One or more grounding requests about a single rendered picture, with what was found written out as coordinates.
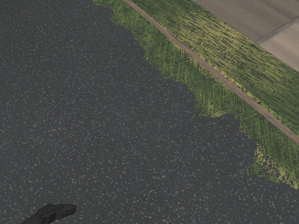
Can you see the left robot hand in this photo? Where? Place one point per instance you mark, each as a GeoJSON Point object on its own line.
{"type": "Point", "coordinates": [50, 212]}

